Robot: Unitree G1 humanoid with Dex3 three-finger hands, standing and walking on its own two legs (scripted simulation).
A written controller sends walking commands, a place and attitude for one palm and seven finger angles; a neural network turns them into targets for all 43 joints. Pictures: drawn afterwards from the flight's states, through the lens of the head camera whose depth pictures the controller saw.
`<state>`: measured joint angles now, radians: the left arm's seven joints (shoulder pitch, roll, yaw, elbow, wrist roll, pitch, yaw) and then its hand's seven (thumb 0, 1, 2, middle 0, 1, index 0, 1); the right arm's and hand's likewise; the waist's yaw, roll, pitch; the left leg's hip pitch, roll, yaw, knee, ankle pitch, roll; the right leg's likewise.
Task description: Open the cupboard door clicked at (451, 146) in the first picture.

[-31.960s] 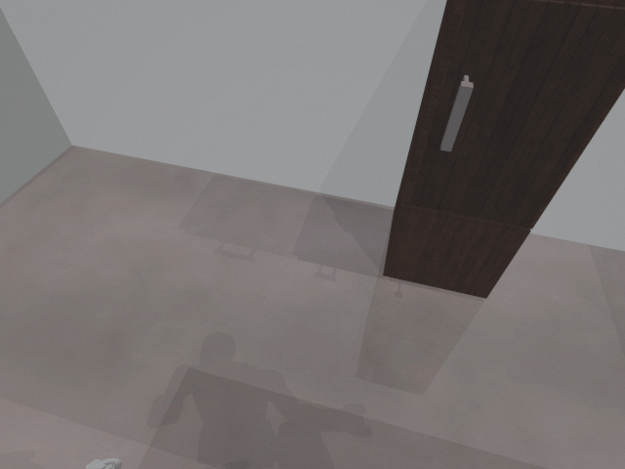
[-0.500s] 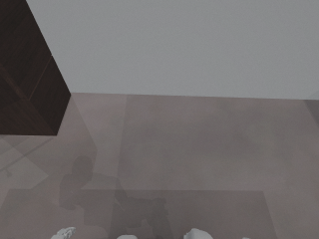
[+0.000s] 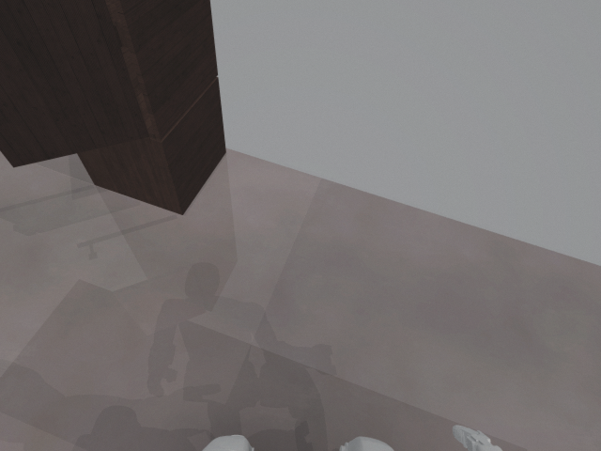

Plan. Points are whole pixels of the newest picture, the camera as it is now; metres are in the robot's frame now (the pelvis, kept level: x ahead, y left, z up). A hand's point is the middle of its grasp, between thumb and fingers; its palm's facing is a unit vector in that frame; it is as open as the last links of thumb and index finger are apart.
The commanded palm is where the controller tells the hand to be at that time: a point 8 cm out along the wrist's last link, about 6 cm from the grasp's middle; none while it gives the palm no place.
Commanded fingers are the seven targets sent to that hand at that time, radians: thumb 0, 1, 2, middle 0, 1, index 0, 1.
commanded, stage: turn to face it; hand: left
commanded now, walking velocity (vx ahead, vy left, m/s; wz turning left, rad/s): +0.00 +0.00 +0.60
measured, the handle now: out of the picture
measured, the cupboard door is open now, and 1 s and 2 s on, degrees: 45 45 45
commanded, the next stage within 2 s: take the last steps up to it in 0.66 s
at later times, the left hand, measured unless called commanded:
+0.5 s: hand out of the picture +0.04 +0.17 -0.15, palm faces +0.29 -0.92 -0.24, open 7.4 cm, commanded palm none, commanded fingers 0.00 0.90 0.90 -0.20 -0.30 -0.20 -0.30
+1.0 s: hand out of the picture -0.03 +0.16 -0.15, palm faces +0.52 -0.82 -0.25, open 7.4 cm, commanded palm none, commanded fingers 0.00 0.90 0.90 -0.20 -0.30 -0.20 -0.30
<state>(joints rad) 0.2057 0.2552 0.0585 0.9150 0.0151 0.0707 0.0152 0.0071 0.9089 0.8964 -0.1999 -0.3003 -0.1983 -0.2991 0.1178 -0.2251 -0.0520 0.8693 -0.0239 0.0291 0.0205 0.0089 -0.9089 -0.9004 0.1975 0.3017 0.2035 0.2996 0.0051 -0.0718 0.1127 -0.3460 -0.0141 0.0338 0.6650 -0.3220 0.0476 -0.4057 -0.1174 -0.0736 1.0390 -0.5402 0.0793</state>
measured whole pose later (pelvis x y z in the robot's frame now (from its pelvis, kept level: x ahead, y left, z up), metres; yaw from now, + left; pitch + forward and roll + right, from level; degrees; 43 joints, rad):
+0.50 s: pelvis +0.01 -0.04 +0.01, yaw +18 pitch +0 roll +2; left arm 0.20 0.21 0.04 0.88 0.03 0.02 0.02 0.00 0.91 0.90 -0.20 -0.30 -0.20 -0.30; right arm 0.15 -0.24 -0.07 0.92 -0.01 0.08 0.03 0.01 -0.91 -0.90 0.20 0.30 0.20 0.30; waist -0.01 -0.03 0.11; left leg -0.42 0.00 0.04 0.90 -0.47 -0.05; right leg -0.20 -0.12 -0.12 0.54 -0.33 0.03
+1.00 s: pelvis +0.03 -0.03 +0.01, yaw +28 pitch -1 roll +1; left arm 0.29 0.19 0.05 0.97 0.03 -0.01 0.00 0.00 0.91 0.90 -0.20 -0.30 -0.20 -0.30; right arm 0.19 -0.22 -0.06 0.98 -0.03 0.07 0.03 0.01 -0.91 -0.90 0.20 0.30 0.20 0.30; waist 0.03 0.02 0.05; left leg -0.48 0.00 -0.01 1.06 -0.37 -0.01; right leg -0.19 -0.07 -0.11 0.53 -0.32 0.00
